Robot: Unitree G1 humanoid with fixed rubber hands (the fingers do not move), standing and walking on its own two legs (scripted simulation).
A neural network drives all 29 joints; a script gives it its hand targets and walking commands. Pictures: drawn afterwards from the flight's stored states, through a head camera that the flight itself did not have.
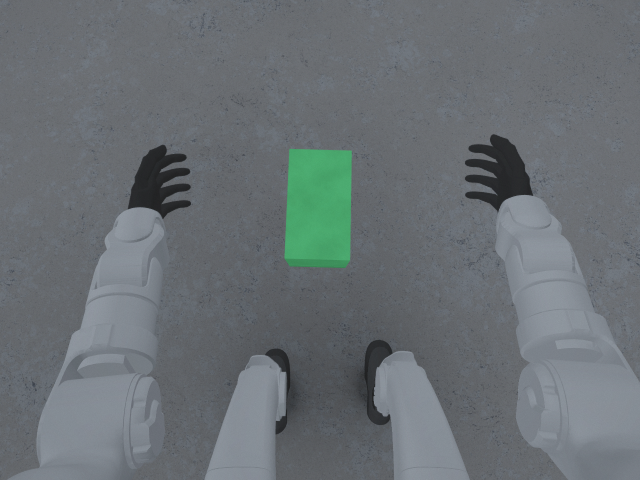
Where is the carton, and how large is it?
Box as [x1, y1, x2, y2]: [284, 149, 351, 267]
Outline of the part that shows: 289,149 284,258 288,264 292,266 345,267 349,260 351,151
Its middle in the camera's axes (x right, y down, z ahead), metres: +0.00 -0.07 +1.01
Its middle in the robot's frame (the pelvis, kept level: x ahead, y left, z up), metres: +0.55 +0.02 -0.61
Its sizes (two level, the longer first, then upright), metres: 0.269 0.152 0.169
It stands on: the floor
